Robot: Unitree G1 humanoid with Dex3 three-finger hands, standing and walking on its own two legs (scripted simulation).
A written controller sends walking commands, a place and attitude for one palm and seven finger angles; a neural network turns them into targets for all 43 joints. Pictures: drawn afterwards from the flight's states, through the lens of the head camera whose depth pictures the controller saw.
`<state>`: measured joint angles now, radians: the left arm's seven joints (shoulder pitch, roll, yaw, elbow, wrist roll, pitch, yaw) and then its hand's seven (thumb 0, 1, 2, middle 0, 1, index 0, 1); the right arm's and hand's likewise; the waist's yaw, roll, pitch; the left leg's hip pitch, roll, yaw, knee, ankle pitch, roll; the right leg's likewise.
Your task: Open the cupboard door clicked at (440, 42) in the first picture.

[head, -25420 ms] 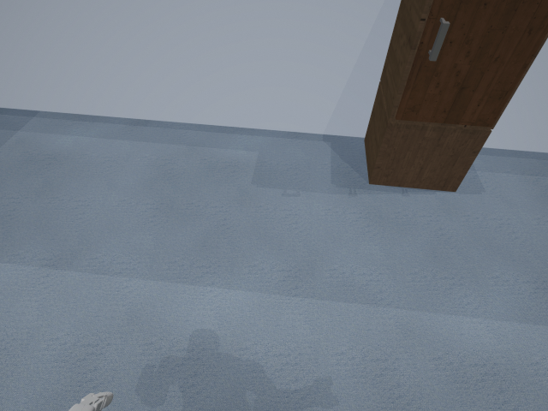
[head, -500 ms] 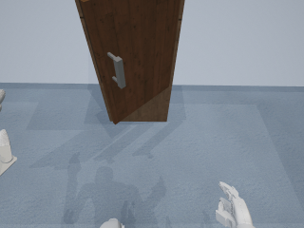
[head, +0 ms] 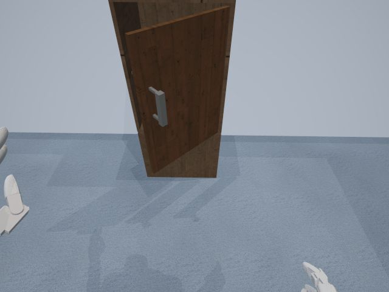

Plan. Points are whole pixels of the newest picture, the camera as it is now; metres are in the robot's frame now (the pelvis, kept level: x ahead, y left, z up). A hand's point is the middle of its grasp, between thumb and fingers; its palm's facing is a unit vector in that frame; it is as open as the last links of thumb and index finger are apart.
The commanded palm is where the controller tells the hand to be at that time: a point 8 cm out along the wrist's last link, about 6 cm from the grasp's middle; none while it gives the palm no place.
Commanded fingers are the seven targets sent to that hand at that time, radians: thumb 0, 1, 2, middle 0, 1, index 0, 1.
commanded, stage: stop stepping back and stand still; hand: left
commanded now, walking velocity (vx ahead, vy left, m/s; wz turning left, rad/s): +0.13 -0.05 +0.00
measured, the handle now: (157, 106) +0.68 +0.17 +0.01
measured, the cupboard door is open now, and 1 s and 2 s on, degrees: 44 44 44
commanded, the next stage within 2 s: let the arm hang, fingers relaxed in 0.46 s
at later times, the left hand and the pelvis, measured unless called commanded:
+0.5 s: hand (34, 185) +0.23 +0.27 +0.18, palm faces +0.32 -0.78 -0.54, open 7.4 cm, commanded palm +0.16 +0.32 +0.18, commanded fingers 0.00 0.90 0.90 -0.20 -0.30 -0.20 -0.30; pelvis +0.01 +0.02 +0.00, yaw -2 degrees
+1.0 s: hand out of the picture -0.04 +0.19 -0.18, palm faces +0.05 -0.98 -0.18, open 7.1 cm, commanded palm none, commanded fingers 0.00 0.90 0.90 -0.20 -0.30 -0.20 -0.30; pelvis -0.03 +0.00 +0.00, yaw +2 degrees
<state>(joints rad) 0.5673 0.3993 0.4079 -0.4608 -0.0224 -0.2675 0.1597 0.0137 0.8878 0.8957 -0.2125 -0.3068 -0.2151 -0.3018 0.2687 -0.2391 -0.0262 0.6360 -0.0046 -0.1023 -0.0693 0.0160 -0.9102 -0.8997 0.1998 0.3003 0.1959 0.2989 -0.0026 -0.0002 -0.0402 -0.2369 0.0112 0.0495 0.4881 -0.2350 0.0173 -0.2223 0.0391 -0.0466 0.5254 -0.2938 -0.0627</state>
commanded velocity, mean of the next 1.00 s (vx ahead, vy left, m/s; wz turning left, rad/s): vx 0.00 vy -0.04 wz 0.00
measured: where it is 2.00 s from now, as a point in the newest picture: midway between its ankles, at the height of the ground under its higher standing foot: outside the picture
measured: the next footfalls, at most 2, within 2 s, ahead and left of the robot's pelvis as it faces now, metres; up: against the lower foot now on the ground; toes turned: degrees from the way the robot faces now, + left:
none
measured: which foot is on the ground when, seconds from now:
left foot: down 0.00-1.00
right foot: down 0.00-1.00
